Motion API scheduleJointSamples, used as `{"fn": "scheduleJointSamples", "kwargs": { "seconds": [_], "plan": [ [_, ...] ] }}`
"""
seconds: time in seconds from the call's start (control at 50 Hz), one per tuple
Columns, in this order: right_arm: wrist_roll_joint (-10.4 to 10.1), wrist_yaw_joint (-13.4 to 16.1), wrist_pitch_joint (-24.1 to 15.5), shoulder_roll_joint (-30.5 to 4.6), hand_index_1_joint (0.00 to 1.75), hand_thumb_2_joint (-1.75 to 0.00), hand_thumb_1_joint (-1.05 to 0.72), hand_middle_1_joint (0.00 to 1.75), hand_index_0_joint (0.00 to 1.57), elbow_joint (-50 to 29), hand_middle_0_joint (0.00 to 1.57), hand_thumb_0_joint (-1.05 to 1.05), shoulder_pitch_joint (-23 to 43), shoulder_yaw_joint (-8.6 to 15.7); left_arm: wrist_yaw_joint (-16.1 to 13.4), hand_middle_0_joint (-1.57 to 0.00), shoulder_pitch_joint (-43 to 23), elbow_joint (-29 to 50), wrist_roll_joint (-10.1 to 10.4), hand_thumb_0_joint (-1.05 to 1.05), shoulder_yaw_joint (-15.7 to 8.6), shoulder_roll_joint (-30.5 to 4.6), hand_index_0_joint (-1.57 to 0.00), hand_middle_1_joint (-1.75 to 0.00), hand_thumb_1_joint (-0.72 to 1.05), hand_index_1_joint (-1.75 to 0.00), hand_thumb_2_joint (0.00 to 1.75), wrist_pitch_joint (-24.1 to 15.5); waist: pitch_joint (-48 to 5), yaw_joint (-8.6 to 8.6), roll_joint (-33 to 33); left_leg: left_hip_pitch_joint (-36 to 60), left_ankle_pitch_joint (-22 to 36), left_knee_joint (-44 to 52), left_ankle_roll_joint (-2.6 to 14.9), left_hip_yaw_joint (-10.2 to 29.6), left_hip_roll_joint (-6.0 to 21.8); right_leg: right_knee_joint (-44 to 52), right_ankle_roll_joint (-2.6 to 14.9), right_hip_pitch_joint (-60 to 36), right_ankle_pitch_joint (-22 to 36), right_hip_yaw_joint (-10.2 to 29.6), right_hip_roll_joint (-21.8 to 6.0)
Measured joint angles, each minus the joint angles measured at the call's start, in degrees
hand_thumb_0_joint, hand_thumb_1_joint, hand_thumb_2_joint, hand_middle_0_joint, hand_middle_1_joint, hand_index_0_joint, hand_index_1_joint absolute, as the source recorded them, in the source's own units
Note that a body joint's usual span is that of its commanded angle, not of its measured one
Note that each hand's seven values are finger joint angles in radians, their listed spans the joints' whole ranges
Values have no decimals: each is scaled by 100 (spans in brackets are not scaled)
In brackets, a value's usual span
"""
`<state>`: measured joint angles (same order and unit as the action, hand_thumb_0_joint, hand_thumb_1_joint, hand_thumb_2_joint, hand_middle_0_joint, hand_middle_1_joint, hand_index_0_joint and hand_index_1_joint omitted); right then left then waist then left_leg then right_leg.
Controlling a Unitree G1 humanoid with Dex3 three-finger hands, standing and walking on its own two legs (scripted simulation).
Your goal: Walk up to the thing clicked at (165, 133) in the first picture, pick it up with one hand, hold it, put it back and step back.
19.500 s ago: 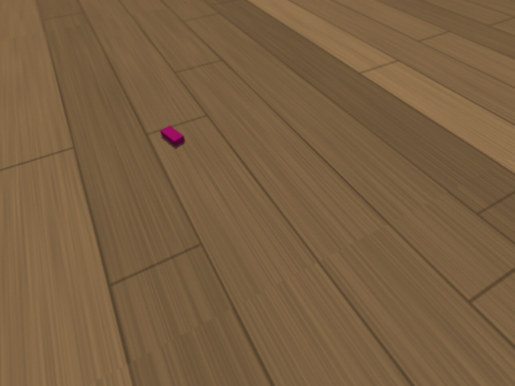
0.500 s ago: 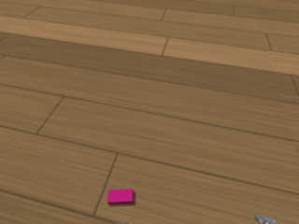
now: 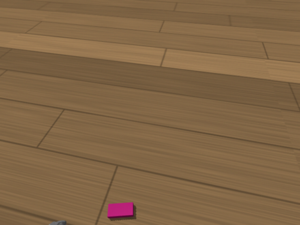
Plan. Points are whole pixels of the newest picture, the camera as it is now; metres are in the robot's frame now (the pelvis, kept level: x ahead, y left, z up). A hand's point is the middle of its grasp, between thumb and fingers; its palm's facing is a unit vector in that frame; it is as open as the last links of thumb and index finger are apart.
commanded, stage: walk up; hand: left
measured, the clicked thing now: (120, 210) +0.35 +0.20 -0.76
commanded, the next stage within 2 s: stand in 0.72 s
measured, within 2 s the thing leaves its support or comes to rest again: neither
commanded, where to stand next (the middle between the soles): +0.03 +0.00 m, yaw +1 degrees
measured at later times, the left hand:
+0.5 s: hand out of the picture +0.06 +0.26 -0.15, palm faces +0.00 -0.94 -0.33, open 7.4 cm
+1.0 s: hand out of the picture +0.08 +0.26 -0.15, palm faces -0.01 -0.94 -0.34, open 7.4 cm
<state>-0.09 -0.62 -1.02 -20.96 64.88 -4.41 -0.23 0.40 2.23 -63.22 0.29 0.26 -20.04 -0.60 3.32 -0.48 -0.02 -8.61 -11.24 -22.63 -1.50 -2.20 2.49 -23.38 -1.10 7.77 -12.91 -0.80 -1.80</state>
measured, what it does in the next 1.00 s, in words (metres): stands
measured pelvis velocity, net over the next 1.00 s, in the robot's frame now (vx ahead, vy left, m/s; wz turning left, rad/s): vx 0.00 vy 0.01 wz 0.01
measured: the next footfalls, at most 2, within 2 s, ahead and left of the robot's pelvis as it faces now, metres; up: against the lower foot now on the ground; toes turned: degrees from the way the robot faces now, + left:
none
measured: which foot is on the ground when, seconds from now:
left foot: down 0.00-1.00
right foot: down 0.00-1.00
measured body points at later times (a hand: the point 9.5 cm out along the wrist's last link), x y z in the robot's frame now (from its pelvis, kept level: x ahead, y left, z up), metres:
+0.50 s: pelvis +0.00 +0.01 +0.00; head +0.01 +0.01 +0.45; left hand +0.07 +0.31 -0.13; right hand +0.08 -0.29 -0.13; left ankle +0.01 +0.14 -0.74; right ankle +0.00 -0.13 -0.74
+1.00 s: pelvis +0.00 +0.01 +0.00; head +0.01 +0.01 +0.45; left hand +0.08 +0.31 -0.13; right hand +0.09 -0.29 -0.13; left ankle +0.01 +0.14 -0.74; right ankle +0.00 -0.13 -0.74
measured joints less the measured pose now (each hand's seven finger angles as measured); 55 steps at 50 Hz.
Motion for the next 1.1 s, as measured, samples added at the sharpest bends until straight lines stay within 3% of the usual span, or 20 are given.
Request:
{"fn": "scheduleJointSamples", "kwargs": {
  "seconds": [0.42, 1.1],
  "plan": [
    [33, -4, 18, 88, 30, -89, -91, 30, 21, 219, 21, 1, -90, 8, 35, -21, 291, -444, -61, 0, -93, 10, -21, -30, 90, -30, 90, 51, -52, 61, -16, 118, 207, 371, 30, 9, -16, 528, -39, -199, 288, -24, -4],
    [66, -2, 31, 77, 30, -89, -91, 30, 21, 81, 21, 1, -30, 30, -7, -21, 336, -167, -76, 0, -2, -12, -21, -30, 90, -30, 90, -5, -44, 49, -15, 172, 222, 452, 58, 40, -89, 566, -84, -255, 263, -59, -76]
  ]
}}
